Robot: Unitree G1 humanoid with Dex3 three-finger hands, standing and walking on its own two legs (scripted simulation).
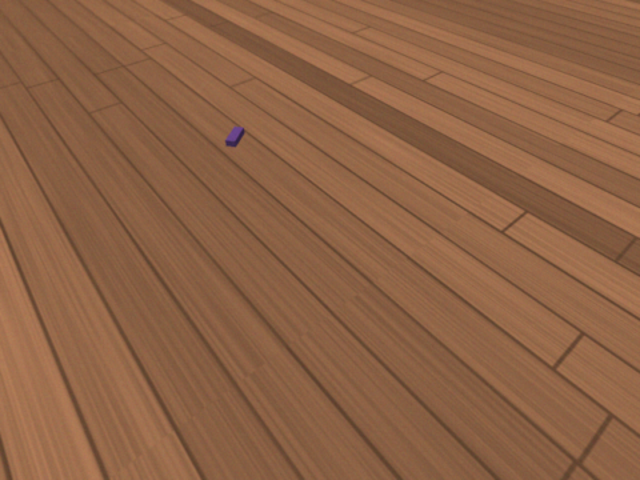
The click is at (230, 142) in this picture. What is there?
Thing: flat box
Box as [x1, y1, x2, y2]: [225, 126, 244, 146]
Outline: 242,127 234,126 225,140 226,145 235,146 244,132
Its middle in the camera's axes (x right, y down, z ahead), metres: -0.46 -0.59 +2.20
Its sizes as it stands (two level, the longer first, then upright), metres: 0.141 0.055 0.036
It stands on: the floor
